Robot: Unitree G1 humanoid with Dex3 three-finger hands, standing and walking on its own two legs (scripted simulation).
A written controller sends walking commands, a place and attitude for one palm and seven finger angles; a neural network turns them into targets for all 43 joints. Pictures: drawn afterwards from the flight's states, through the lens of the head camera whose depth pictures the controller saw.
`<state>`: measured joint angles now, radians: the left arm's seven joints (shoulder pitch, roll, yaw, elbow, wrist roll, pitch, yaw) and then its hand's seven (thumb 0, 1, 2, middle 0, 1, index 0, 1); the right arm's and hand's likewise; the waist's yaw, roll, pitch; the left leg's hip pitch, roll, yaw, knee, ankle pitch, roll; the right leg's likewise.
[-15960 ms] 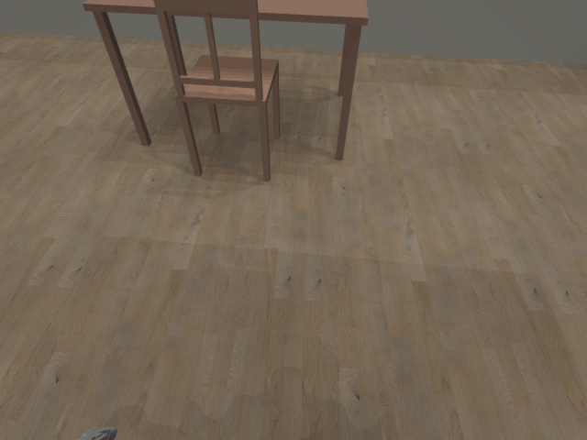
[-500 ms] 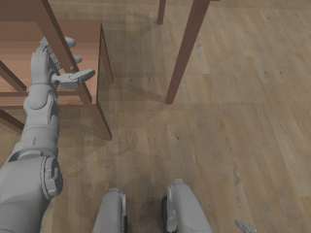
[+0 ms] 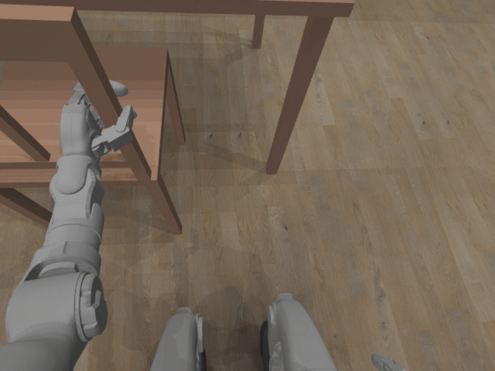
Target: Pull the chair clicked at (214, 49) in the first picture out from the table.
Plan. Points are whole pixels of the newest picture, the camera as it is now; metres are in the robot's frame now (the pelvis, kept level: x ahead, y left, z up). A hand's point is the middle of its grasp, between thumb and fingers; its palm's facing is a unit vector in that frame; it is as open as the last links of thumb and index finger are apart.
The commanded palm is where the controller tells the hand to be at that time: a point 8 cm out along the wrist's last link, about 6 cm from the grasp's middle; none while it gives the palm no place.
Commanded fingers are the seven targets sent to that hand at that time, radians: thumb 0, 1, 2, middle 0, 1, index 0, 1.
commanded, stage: hook a spindle and tug to test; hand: left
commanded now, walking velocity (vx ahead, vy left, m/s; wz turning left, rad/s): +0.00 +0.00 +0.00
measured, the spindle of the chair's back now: (0, 118) +0.51 +0.37 +0.02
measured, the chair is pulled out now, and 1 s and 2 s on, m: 0.01 0.08 0.15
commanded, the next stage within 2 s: step backward, pulling the chair out in 0.34 s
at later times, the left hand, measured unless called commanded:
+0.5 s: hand (120, 146) +0.45 +0.18 +0.04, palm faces +0.05 -1.00 -0.08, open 5.9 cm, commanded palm +0.42 +0.22 +0.03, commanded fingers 0.00 0.90 0.90 -0.50 -1.45 -0.50 -1.45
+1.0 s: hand (134, 166) +0.41 +0.15 +0.05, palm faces +0.08 -0.99 -0.11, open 5.5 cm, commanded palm +0.38 +0.19 +0.05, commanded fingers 0.00 0.90 0.90 -0.50 -1.45 -0.50 -1.45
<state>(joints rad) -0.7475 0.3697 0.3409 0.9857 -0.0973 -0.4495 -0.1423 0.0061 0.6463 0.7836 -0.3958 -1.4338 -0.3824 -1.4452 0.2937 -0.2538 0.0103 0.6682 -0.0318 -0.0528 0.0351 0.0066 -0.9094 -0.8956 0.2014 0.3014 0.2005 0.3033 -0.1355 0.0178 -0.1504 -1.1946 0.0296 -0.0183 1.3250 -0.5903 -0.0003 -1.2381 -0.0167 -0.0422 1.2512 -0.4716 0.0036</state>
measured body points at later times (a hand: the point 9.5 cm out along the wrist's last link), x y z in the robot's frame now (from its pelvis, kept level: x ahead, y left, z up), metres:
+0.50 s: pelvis +0.00 +0.00 +0.01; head +0.14 +0.01 +0.44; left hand +0.44 +0.23 +0.04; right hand +0.11 -0.26 -0.11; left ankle +0.01 +0.12 -0.61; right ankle +0.06 -0.13 -0.61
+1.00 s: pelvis -0.01 +0.01 +0.09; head +0.09 +0.02 +0.53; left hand +0.40 +0.20 +0.06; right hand +0.02 -0.28 -0.02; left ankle +0.01 +0.12 -0.61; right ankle +0.06 -0.13 -0.61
